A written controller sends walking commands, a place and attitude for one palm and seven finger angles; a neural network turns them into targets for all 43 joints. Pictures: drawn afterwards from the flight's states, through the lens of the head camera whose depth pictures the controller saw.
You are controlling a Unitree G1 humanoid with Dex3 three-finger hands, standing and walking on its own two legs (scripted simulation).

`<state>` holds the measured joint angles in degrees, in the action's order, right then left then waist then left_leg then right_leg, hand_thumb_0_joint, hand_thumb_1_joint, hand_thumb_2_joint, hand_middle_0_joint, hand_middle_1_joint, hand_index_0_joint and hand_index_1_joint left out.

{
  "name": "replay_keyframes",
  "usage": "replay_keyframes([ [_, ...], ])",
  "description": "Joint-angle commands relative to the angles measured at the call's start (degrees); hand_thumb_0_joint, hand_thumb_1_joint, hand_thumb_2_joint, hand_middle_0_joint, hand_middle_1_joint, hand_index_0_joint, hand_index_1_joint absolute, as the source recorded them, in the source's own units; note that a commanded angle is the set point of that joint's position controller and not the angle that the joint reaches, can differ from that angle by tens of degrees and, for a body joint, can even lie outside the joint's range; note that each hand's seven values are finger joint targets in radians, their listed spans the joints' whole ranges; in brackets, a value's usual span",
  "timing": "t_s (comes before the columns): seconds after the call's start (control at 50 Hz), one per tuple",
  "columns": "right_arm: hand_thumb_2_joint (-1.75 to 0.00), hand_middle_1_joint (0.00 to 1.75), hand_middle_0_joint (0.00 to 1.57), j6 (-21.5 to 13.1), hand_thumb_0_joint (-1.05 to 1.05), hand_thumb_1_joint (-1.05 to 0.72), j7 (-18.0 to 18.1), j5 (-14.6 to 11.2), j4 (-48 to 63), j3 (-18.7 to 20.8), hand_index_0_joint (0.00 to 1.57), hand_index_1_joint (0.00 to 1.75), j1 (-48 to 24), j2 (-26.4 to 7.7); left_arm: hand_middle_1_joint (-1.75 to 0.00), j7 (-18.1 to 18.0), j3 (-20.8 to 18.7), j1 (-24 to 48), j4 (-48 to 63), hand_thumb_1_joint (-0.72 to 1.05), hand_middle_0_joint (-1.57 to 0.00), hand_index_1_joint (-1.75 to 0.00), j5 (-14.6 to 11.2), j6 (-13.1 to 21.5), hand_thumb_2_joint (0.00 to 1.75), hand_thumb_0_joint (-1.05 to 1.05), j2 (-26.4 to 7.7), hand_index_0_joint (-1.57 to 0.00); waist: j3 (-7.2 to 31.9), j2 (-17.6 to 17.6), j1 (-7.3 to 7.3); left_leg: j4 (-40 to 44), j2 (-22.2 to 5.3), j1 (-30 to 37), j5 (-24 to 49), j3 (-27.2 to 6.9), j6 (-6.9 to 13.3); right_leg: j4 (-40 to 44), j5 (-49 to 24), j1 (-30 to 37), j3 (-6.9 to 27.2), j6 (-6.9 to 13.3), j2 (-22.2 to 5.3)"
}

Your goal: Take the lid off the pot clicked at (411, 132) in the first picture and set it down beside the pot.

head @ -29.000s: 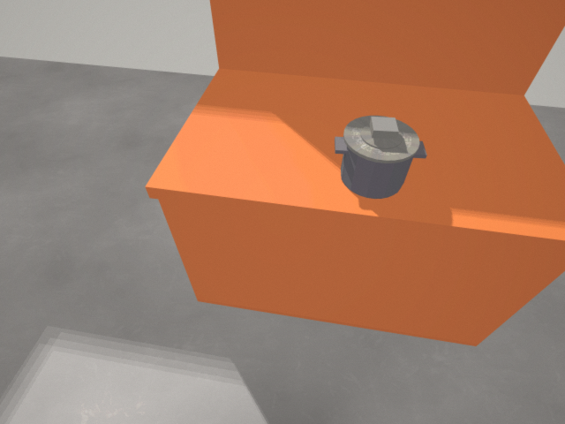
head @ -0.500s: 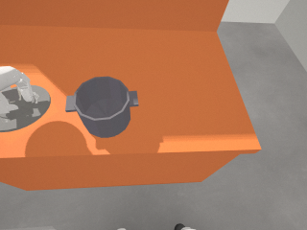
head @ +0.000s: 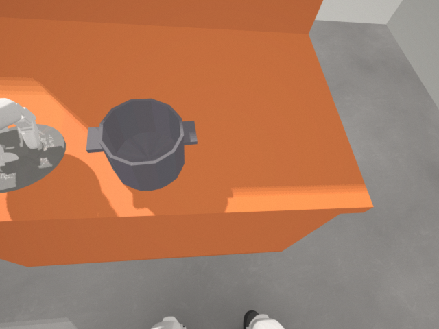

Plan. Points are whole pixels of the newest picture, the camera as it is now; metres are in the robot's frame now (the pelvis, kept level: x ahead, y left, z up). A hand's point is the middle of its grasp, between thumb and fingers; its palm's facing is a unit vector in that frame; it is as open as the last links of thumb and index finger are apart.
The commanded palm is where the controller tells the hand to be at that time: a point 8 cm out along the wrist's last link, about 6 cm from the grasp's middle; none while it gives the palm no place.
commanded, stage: lower the lid onto the table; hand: left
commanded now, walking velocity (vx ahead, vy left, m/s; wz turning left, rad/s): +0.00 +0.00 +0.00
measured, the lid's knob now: (8, 144) +0.44 +0.38 +0.00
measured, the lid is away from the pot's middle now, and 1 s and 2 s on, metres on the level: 0.24 0.23 0.24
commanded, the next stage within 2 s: open the fingers wide in 1.06 s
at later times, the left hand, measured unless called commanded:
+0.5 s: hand (11, 154) +0.42 +0.37 +0.01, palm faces -0.53 -0.10 -0.84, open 6.6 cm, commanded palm +0.48 +0.36 +0.06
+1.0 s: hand (23, 154) +0.43 +0.36 -0.01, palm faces -0.49 -0.09 -0.87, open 6.5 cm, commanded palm +0.49 +0.34 +0.02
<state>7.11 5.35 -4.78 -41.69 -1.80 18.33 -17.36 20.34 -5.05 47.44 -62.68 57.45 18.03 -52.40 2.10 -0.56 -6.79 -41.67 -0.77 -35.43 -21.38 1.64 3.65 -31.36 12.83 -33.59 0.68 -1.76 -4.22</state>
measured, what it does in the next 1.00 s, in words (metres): stands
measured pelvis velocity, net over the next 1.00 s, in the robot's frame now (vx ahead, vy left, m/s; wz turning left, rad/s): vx -0.03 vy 0.02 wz -0.01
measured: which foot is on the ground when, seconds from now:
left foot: down 0.00-1.00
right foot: down 0.00-1.00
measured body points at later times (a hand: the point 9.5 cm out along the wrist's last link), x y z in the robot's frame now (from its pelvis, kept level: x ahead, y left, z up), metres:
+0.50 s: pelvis -0.01 +0.01 -0.01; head +0.11 +0.05 +0.42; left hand +0.44 +0.37 +0.06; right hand -0.01 -0.28 -0.11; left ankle -0.02 +0.07 -0.72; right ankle +0.02 -0.20 -0.71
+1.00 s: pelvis -0.03 +0.02 -0.03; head +0.11 +0.06 +0.40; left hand +0.46 +0.36 +0.04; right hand -0.03 -0.26 -0.13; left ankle -0.02 +0.07 -0.72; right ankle +0.02 -0.20 -0.71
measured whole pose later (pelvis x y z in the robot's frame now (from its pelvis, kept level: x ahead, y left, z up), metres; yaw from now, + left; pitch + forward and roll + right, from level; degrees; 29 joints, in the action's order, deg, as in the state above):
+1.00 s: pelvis -0.03 +0.02 -0.03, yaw -1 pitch +20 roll -6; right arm 9.6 3.6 -3.7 -39.8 -3.3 18.8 -16.6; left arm 13.2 -2.0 55.1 -69.1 61.5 15.3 -50.9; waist 3.9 0.6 -9.6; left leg -53.5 -0.7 -50.0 -23.9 1.3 5.4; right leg -41.1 15.0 -47.0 1.3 0.3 -3.9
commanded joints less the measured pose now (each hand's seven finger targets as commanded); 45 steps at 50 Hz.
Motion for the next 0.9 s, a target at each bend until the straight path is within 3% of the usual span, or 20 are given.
replay_keyframes([
  [0.0, -0.90, 0.30, 0.20, -0.6, 0.00, -0.90, 1.2, 0.5, 2.1, 4.0, 0.20, 0.30, 8.2, -12.2, -0.92, -3.5, -5.7, 25.6, 13.5, 0.52, -0.69, -1.05, -1.2, 0.9, 1.14, 0.00, -22.7, -0.89, 26.9, 15.2, 0.66, 2.0, -0.6, 25.9, 39.8, -3.3, -1.8, -0.5, -12.2, 0.5, -5.2, 4.2, 5.4],
  [0.04, -0.90, 0.30, 0.20, -0.5, 0.00, -0.90, 1.1, 0.5, 2.2, 3.9, 0.20, 0.30, 8.0, -12.0, -0.92, -3.6, -5.0, 25.1, 12.2, 0.52, -0.69, -1.05, -1.3, 0.8, 1.14, 0.00, -21.5, -0.89, 25.3, 14.2, 0.33, 1.9, -0.6, 24.3, 37.0, -3.2, -1.6, -0.5, -10.7, -0.3, -5.3, 4.2, 5.4],
  [0.08, -0.90, 0.30, 0.20, -0.5, 0.00, -0.90, 1.2, 0.4, 2.7, 3.6, 0.20, 0.30, 7.9, -12.4, -0.92, -4.1, -6.8, 24.0, 10.3, 0.52, -0.69, -1.05, -1.3, 0.7, 1.14, 0.00, -24.0, -0.89, 25.9, 10.8, 0.35, 1.7, -0.1, 21.7, 34.9, -2.8, -0.8, -0.9, -11.9, 1.0, -4.7, 4.1, 5.4],
  [0.14, -0.90, 0.30, 0.20, -0.3, 0.00, -0.90, 1.0, 0.6, 2.3, 3.8, 0.20, 0.30, 8.6, -12.1, -0.92, -4.4, -4.2, 25.7, 11.7, 0.52, -0.69, -1.05, -0.7, 0.6, 1.14, 0.00, -20.9, -0.89, 26.3, 14.5, -0.09, 1.3, -0.3, 23.4, 37.1, -3.4, -1.6, -1.2, -11.3, -1.0, -5.2, 4.3, 5.5],
  [0.18, -0.90, 0.30, 0.20, -0.2, 0.00, -0.90, 0.9, 0.7, 2.3, 3.8, 0.20, 0.30, 8.5, -12.5, -0.92, -4.7, -6.0, 25.6, 11.6, 0.52, -0.69, -1.05, -0.5, 1.1, 1.14, 0.00, -22.8, -0.89, 26.4, 13.9, 0.10, 0.6, -0.7, 24.0, 38.9, -3.7, -1.8, -1.9, -11.1, -2.2, -5.4, 4.3, 5.6],
  [0.2, -0.90, 0.30, 0.20, 0.1, 0.00, -0.90, 0.8, 0.9, 2.3, 3.8, 0.20, 0.30, 8.7, -12.5, -0.92, -4.9, -7.3, 25.9, 12.7, 0.52, -0.69, -1.05, -0.3, 1.0, 1.14, 0.00, -24.8, -0.89, 28.7, 14.7, 0.57, 0.3, -0.5, 24.3, 39.1, -3.8, -1.8, -2.0, -11.5, -0.7, -5.0, 4.2, 5.6],
  [0.22, -0.90, 0.30, 0.20, 0.3, 0.00, -0.90, 0.9, 1.0, 2.7, 3.8, 0.20, 0.30, 8.7, -12.3, -0.92, -5.1, -6.8, 25.5, 12.0, 0.52, -0.69, -1.05, -0.3, 0.9, 1.14, 0.00, -23.8, -0.89, 29.3, 13.9, 0.23, 0.3, -0.4, 23.8, 38.6, -3.8, -1.8, -2.1, -11.7, -0.4, -5.0, 4.2, 5.6],
  [0.26, -0.90, 0.30, 0.20, 0.3, 0.00, -0.90, 0.8, 0.9, 2.8, 3.5, 0.20, 0.30, 8.4, -12.4, -0.92, -5.1, -6.0, 25.2, 9.7, 0.52, -0.69, -1.05, -0.6, 0.6, 1.14, 0.00, -22.9, -0.89, 26.7, 11.5, -0.30, 0.6, -0.2, 19.9, 33.0, -3.5, -1.1, -2.1, -10.0, -0.8, -5.0, 4.1, 5.6],
  [0.32, -0.90, 0.30, 0.20, 0.4, 0.00, -0.90, 0.7, 1.1, 2.3, 3.7, 0.20, 0.30, 8.9, -12.4, -0.92, -5.3, -3.9, 27.4, 11.3, 0.52, -0.69, -1.05, 0.0, 0.6, 1.14, 0.00, -20.7, -0.89, 26.1, 15.3, -0.66, 0.3, -0.7, 22.7, 35.2, -4.3, -2.1, -2.5, -8.0, -4.8, -5.6, 4.5, 5.8],
  [0.34, -0.90, 0.30, 0.20, 0.4, 0.00, -0.90, 0.6, 1.0, 2.6, 3.6, 0.20, 0.30, 9.0, -12.1, -0.92, -5.4, -3.3, 26.2, 9.6, 0.52, -0.69, -1.05, 0.3, 0.5, 1.14, 0.00, -19.8, -0.89, 26.0, 14.4, -0.74, -0.1, -0.6, 22.2, 34.7, -4.1, -2.0, -2.6, -7.4, -5.4, -5.5, 4.4, 5.9],
  [0.38, -0.90, 0.30, 0.20, 0.5, 0.00, -0.90, 0.7, 1.0, 2.6, 3.4, 0.20, 0.30, 8.8, -12.6, -0.92, -5.8, -5.6, 26.8, 10.2, 0.52, -0.69, -1.05, 0.3, 0.9, 1.14, 0.00, -22.9, -0.89, 26.9, 14.1, -0.48, -0.7, -0.6, 21.9, 34.8, -4.2, -1.8, -3.2, -8.0, -5.1, -5.1, 4.4, 5.8],
  [0.42, -0.90, 0.30, 0.20, 0.7, 0.00, -0.90, 0.8, 1.2, 2.8, 3.4, 0.20, 0.30, 9.3, -12.3, -0.92, -6.0, -5.2, 27.7, 10.8, 0.52, -0.69, -1.05, 0.4, 0.8, 1.14, 0.00, -22.8, -0.89, 29.2, 14.0, -0.78, -1.0, -0.4, 21.3, 34.5, -4.0, -1.6, -3.5, -9.0, -3.7, -4.8, 4.3, 5.8],
  [0.5, -0.90, 0.30, 0.20, 0.8, 0.00, -0.90, 0.8, 1.2, 2.8, 3.2, 0.20, 0.30, 9.3, -12.5, -0.92, -6.5, -4.8, 27.4, 9.3, 0.52, -0.69, -1.05, 0.4, 0.8, 1.14, 0.00, -22.3, -0.89, 28.2, 13.6, -1.23, -1.6, -0.7, 20.7, 35.0, -4.7, -2.1, -4.4, -7.5, -6.2, -5.3, 4.3, 6.0],
  [0.56, -0.90, 0.30, 0.20, 0.9, 0.00, -0.90, 0.5, 1.0, 2.9, 3.0, 0.20, 0.30, 8.9, -12.3, -0.92, -6.9, -2.3, 27.7, 7.3, 0.52, -0.69, -1.05, 0.7, 0.1, 1.14, 0.00, -19.2, -0.89, 25.1, 13.3, -1.86, -1.5, -0.7, 17.9, 28.4, -4.4, -1.6, -4.4, -4.1, -8.6, -5.4, 4.4, 6.1],
  [0.64, -0.90, 0.30, 0.20, 1.2, 0.00, -0.90, 0.5, 1.7, 2.6, 3.6, 0.20, 0.30, 9.9, -12.4, -0.92, -8.0, -3.3, 30.2, 12.1, 0.52, -0.69, -1.05, 1.9, 0.2, 1.14, 0.00, -20.1, -0.89, 31.2, 18.0, -1.32, -2.7, -1.2, 23.4, 37.2, -5.9, -3.3, -5.5, -6.1, -9.8, -5.6, 4.7, 6.1],
  [0.7, -0.90, 0.30, 0.20, 1.6, 0.00, -0.90, 0.3, 1.8, 2.7, 3.4, 0.20, 0.30, 9.8, -12.4, -0.92, -8.7, -4.9, 29.5, 10.5, 0.52, -0.69, -1.05, 1.4, -0.3, 1.14, 0.00, -21.5, -0.89, 32.2, 14.7, -1.55, -3.6, -1.2, 21.8, 37.7, -5.8, -2.9, -6.0, -7.3, -8.6, -5.3, 4.2, 6.1],
  [0.76, -0.90, 0.30, 0.20, 1.5, 0.00, -0.90, 0.0, 1.3, 3.0, 2.9, 0.20, 0.30, 9.2, -12.1, -0.92, -9.1, -1.6, 28.6, 5.3, 0.52, -0.69, -1.05, 1.0, -2.0, 1.14, 0.00, -17.3, -0.89, 26.2, 10.9, -2.52, -2.9, -0.9, 15.4, 28.1, -4.8, -1.6, -5.9, -4.3, -10.0, -5.4, 4.1, 6.2],
  [0.8, -0.90, 0.30, 0.20, 1.7, 0.00, -0.90, -0.1, 1.6, 2.8, 3.1, 0.20, 0.30, 9.9, -12.4, -0.92, -9.3, -1.8, 31.0, 7.7, 0.52, -0.69, -1.05, 2.3, -1.9, 1.14, 0.00, -18.7, -0.89, 27.9, 15.5, -2.08, -2.6, -0.9, 18.0, 29.4, -5.8, -2.7, -6.4, -2.6, -11.9, -5.5, 4.6, 6.2],
  [0.86, -0.90, 0.30, 0.20, 1.8, 0.00, -0.90, -0.5, 1.5, 3.3, 2.7, 0.20, 0.30, 9.5, -11.9, -0.92, -9.6, -0.4, 29.5, 4.4, 0.52, -0.69, -1.05, 3.2, -2.7, 1.14, 0.00, -16.5, -0.89, 26.2, 14.7, -2.22, -3.9, -1.0, 16.4, 29.2, -5.8, -2.8, -7.0, -1.8, -13.8, -5.8, 4.7, 6.4],
  [0.88, -0.90, 0.30, 0.20, 1.8, 0.00, -0.90, -0.5, 1.4, 3.3, 2.6, 0.20, 0.30, 9.6, -12.1, -0.92, -9.6, -2.0, 29.5, 4.1, 0.52, -0.69, -1.05, 3.0, -2.5, 1.14, 0.00, -18.2, -0.89, 26.6, 13.5, -2.09, -4.3, -1.0, 16.0, 30.3, -5.9, -2.5, -7.5, -2.6, -13.5, -5.7, 4.6, 6.3],
])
